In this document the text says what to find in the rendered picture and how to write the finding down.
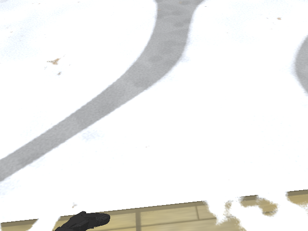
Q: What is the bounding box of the robot left hand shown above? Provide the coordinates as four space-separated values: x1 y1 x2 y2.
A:
53 211 111 231

